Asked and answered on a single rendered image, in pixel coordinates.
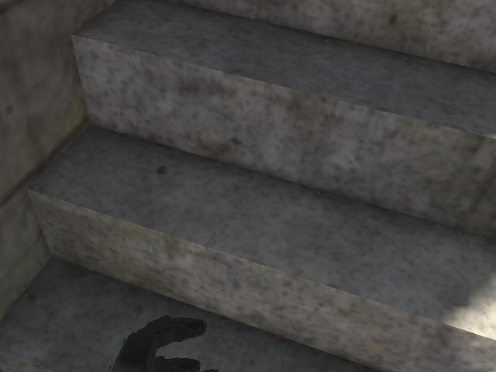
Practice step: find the robot left hand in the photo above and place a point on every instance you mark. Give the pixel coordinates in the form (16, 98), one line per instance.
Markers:
(138, 352)

